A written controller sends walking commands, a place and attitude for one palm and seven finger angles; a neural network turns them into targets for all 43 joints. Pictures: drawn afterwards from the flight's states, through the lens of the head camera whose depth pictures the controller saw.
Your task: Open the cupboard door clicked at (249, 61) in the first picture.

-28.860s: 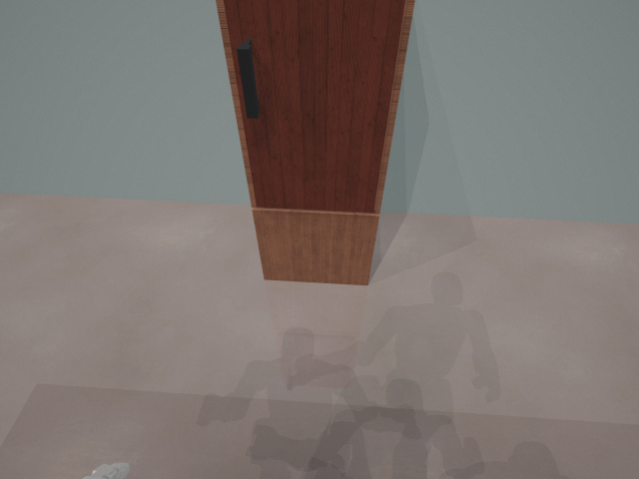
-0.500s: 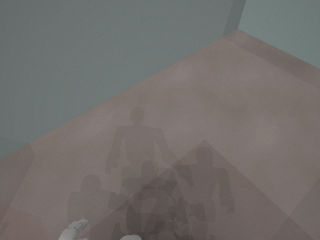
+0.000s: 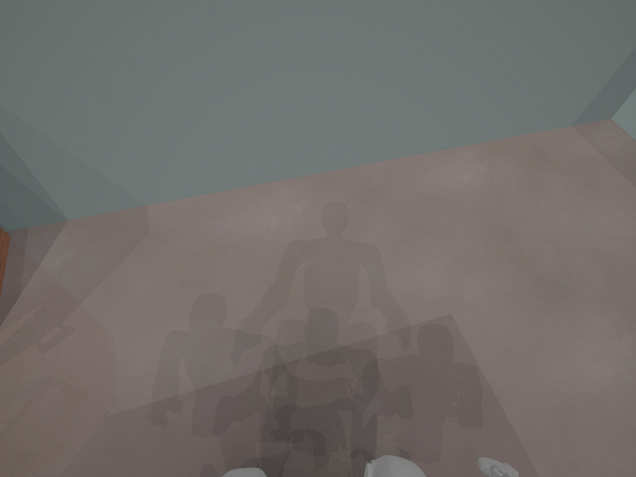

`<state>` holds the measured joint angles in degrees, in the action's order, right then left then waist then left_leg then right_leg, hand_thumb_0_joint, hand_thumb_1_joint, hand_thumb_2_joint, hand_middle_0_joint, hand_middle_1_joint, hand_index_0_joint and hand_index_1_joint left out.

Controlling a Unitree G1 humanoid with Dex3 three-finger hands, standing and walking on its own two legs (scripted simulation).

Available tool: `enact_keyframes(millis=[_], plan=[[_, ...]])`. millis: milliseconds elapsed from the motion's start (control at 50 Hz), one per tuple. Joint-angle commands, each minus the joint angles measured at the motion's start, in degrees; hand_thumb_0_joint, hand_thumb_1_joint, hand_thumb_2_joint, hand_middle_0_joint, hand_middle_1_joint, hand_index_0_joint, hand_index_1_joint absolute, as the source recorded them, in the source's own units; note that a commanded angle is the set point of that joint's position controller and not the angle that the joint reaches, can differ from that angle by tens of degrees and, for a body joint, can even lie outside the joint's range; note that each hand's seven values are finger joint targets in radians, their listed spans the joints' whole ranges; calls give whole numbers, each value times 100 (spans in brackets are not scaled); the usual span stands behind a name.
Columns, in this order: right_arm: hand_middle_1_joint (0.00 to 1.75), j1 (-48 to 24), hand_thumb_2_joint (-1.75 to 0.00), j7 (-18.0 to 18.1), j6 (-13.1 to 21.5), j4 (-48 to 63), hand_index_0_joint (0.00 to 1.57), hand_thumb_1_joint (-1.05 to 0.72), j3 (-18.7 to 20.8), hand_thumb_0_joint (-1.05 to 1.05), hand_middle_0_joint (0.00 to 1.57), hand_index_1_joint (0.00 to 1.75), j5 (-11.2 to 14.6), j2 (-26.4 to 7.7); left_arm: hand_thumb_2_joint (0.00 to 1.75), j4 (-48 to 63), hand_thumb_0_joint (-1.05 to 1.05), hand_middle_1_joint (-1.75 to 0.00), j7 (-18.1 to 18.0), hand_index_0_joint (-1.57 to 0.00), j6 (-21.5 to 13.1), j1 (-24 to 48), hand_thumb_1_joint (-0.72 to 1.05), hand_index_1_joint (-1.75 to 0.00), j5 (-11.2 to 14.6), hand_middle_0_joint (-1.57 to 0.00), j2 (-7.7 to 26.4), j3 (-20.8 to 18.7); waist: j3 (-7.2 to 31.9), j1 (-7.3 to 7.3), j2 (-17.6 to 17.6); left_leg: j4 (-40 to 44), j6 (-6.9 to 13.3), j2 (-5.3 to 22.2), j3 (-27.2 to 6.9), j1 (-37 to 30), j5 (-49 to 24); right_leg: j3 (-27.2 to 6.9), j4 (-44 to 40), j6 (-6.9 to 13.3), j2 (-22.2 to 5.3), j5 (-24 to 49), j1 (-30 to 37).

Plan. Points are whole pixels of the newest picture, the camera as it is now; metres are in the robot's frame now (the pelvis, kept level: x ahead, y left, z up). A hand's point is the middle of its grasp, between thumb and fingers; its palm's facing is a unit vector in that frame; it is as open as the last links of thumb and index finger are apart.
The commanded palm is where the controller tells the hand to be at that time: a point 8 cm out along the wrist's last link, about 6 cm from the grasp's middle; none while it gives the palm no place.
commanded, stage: turn to face it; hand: left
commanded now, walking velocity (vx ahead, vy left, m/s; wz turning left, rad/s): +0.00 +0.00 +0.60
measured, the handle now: out of the picture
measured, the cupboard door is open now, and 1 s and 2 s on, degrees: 46 46 46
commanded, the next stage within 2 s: take the last steps up to it in 1.80 s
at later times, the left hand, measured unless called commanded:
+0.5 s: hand out of the picture +0.04 +0.15 -0.14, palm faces +0.30 -0.92 -0.25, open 7.3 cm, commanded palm none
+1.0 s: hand out of the picture +0.00 +0.19 -0.15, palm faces +0.56 -0.78 -0.26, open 7.4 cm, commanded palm none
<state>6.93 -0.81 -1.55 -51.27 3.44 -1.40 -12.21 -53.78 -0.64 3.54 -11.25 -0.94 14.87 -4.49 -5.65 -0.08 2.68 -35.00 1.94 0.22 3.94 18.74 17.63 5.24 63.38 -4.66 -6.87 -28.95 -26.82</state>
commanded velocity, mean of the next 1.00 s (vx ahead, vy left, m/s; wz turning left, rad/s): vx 0.00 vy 0.00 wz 0.60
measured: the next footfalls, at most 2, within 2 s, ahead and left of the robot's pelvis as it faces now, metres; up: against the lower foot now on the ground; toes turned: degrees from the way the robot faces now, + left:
right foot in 0.26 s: +0.05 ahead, -0.15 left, +0.00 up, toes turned +5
left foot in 0.66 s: +0.00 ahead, +0.09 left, +0.00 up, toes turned +30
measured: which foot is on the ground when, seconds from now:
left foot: down 0.00-0.26, up 0.28-0.64, down 0.66-1.00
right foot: up 0.00-0.24, down 0.26-0.66, up 0.68-1.00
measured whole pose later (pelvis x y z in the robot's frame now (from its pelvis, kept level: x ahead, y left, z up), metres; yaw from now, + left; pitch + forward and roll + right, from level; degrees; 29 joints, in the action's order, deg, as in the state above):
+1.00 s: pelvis +0.02 -0.04 +0.01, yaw +35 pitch +2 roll +0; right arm 9.6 -0.7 -2.5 -52.9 3.7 -1.7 -12.5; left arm -50.4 -0.2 2.3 -7.4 -0.6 13.4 -3.8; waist -5.1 1.0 -0.6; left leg -29.7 -0.1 -1.3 -4.1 17.5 13.8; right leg 1.3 45.3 -4.7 -3.2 -23.8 -22.8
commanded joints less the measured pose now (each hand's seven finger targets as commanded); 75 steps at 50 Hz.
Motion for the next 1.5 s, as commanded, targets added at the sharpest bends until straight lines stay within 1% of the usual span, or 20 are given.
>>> enact_keyframes(millis=[0,200,240,260,340,520,600,640,660,760,980,1000,1040,1140,1300,1380,1400,1420,1440,1480], plan=[[30,259,-90,144,87,251,20,-90,257,0,20,30,3,-1158,90,587,0,-30,20,-20,-183,127,90,-30,-11,-20,327,-70,808,84,-945,1541,698,1368,-1527,-960,-2348,-491,5,-40,50,581,-507],[30,42,-90,94,-30,322,20,-90,367,0,20,30,18,-1168,90,629,0,-30,-28,-20,-318,-250,90,-30,37,-20,300,-65,926,-111,-1139,900,437,901,-2006,-19,-1843,-173,-3373,106,596,1319,1634],[30,117,-90,32,-16,477,20,-90,294,0,20,30,110,-577,90,568,0,-30,-127,-20,-442,-675,90,-30,-89,-20,1075,-239,1120,-309,1185,-939,-322,-301,-798,1665,716,-2153,-4728,780,-1445,2016,3129],[30,33,-90,6,-26,547,20,-90,298,0,20,30,58,-671,90,641,0,-30,-127,-20,-408,-559,90,-30,-74,-20,1241,-183,932,-320,1281,-2432,-388,-342,-610,1638,1852,-2422,-4731,1332,-2264,2580,2363],[30,101,-90,-75,-191,160,20,-90,268,0,20,30,41,-544,90,778,0,-30,-157,-20,-440,199,90,-30,-15,-20,486,-6,477,131,884,-3708,-571,143,-558,1598,625,-662,-4324,1019,-1192,3799,1878],[30,-482,-90,-131,-135,300,20,-90,110,0,20,30,90,-316,90,480,0,-30,-136,-20,-424,-494,90,-30,-98,-20,835,-170,648,-260,1022,-1031,-507,112,173,750,923,32,-3807,1049,-1479,4686,2505],[30,195,-90,-99,-25,201,20,-90,177,0,20,30,52,-639,90,496,0,-30,-64,-20,-402,-332,90,-30,-11,-20,920,-217,1019,172,621,841,-291,-4,300,-821,-457,532,-2559,593,-1339,4446,1882],[30,1033,-90,-20,18,99,20,-90,466,0,20,30,-8,-1768,90,940,0,-30,2,-20,-348,6,90,-30,46,-20,293,-34,1411,657,-2174,1261,1086,2435,-2825,-2420,-4400,503,-118,-75,-111,-1026,-741],[30,1268,-90,38,-11,-51,20,-90,434,0,20,30,22,-1721,90,990,0,-30,-75,-20,-225,416,90,-30,-36,-20,455,-26,1396,737,-1397,1293,1215,2508,-2711,-2145,-3848,-248,367,8,-129,-950,-880],[30,192,-90,147,86,269,20,-90,262,0,20,30,7,-1169,90,586,0,-30,33,-20,-192,116,90,-30,-25,-20,365,-89,874,111,-1044,1497,670,1324,-1519,-1066,-2578,-504,247,-36,5,582,-549],[30,-31,-90,100,-26,319,20,-90,365,0,20,30,11,-1184,90,672,0,-30,-25,-20,-306,-205,90,-30,42,-20,322,-60,916,-123,-1185,903,480,907,-2087,-129,-2088,-208,-3169,82,608,1211,1543],[30,-46,-90,84,-25,352,20,-90,350,0,20,30,51,-1051,90,630,0,-30,-55,-20,-371,-440,90,-30,26,-20,478,-110,996,-244,-773,517,229,626,-1957,323,-1538,-421,-4023,152,347,1673,2254],[30,-7,-90,17,-14,533,20,-90,298,0,20,30,85,-637,90,655,0,-30,-127,-20,-421,-559,90,-30,-93,-20,1244,-215,989,-339,1337,-2114,-423,-470,-574,1628,1840,-2557,-4752,1279,-2205,2620,2654],[30,144,-90,-98,-196,125,20,-90,255,0,20,30,38,-532,90,827,0,-30,-162,-20,-448,289,90,-30,-30,-20,464,-19,524,153,873,-3507,-579,160,-523,1444,576,-584,-4410,1028,-1169,3448,1830],[30,-436,-90,-124,-131,234,20,-90,107,0,20,30,81,-285,90,480,0,-30,-132,-20,-439,-535,90,-30,-78,-20,802,-161,681,-278,885,-1134,-511,73,168,828,914,-5,-3891,1077,-1452,4779,2573],[30,82,-90,-83,-38,149,20,-90,124,0,20,30,61,-481,90,427,0,-30,-78,-20,-417,-395,90,-30,-31,-20,892,-211,896,47,759,528,-344,-60,357,-515,-146,415,-3054,710,-1362,4432,2011],[30,474,-90,-68,18,56,20,-90,209,0,20,30,30,-781,90,483,0,-30,-51,-20,-405,-303,90,-30,18,-20,786,-190,1191,302,60,1063,-141,343,-50,-1522,-1263,611,-2180,436,-1169,3792,1333],[30,808,-90,-38,52,51,20,-90,364,0,20,30,-17,-1417,90,694,0,-30,-3,-20,-377,-289,90,-30,51,-20,390,-85,1439,466,-1711,1159,612,1894,-2113,-2515,-3267,715,-852,20,-317,355,-286],[30,1185,-90,18,3,-72,20,-90,391,0,20,30,9,-1678,90,880,0,-30,-42,-20,-307,110,90,-30,-1,-20,264,11,1405,636,-1705,1256,1193,2527,-2447,-2158,-4225,78,-149,70,-92,-1072,-553],[30,860,-90,172,39,-18,20,-90,329,0,20,30,-1,-1412,90,694,0,-30,-88,-20,-213,335,90,-30,9,-20,273,-19,1175,476,-1578,1312,1066,2097,-2108,-1702,-3768,-482,416,53,-106,-413,-770]])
